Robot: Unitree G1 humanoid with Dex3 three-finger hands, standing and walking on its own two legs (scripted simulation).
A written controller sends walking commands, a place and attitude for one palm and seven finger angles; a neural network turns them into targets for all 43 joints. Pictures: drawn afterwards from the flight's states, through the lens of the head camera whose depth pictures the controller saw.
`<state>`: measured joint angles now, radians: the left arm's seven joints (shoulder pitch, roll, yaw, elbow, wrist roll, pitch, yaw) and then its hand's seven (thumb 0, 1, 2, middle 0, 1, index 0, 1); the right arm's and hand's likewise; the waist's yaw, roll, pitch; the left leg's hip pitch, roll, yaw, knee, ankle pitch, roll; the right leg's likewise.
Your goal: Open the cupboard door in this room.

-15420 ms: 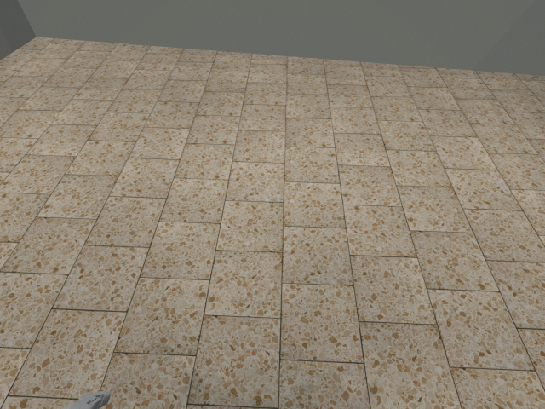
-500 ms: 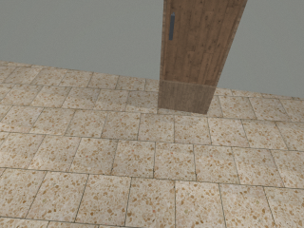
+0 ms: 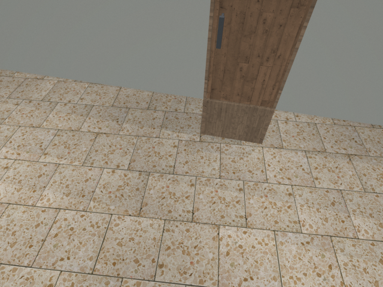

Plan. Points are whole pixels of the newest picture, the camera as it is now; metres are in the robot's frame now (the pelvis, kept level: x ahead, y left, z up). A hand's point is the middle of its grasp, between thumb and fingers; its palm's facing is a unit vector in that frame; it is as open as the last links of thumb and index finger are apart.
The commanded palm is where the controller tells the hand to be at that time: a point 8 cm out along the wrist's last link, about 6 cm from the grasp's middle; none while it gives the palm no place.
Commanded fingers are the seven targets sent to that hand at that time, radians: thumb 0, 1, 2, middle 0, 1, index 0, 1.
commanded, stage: walk to a spot facing it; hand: left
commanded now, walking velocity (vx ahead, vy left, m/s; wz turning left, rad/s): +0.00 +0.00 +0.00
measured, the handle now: (220, 31) +1.18 -0.07 +0.00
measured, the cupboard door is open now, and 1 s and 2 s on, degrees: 0 0 0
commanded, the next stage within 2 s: turn to face it in 0.82 s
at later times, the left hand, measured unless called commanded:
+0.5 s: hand out of the picture +0.11 +0.23 -0.19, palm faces -0.16 -0.97 -0.19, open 7.4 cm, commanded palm none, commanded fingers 0.00 0.90 0.90 -0.20 -0.30 -0.20 -0.30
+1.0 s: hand (188, 188) +0.43 +0.03 -0.17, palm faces -0.48 -0.84 -0.23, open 7.3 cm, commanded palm none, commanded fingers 0.00 0.90 0.90 -0.20 -0.30 -0.20 -0.30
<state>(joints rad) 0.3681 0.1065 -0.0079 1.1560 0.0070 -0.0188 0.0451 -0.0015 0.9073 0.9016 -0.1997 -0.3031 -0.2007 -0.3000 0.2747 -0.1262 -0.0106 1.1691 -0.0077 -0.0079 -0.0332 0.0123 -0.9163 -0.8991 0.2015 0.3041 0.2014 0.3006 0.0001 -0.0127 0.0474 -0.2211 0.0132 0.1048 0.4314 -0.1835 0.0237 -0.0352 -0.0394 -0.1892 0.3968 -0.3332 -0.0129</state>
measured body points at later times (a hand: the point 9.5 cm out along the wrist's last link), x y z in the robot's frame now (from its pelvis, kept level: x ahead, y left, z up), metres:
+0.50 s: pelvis +0.09 +0.04 -0.01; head +0.12 +0.04 +0.44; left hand +0.12 +0.28 -0.17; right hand +0.08 -0.21 -0.16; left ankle +0.10 +0.14 -0.74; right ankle -0.01 -0.07 -0.65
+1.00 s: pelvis +0.24 -0.08 -0.02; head +0.29 -0.12 +0.43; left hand +0.45 +0.08 -0.15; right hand +0.17 -0.32 -0.18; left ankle +0.27 +0.10 -0.63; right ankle +0.28 -0.16 -0.74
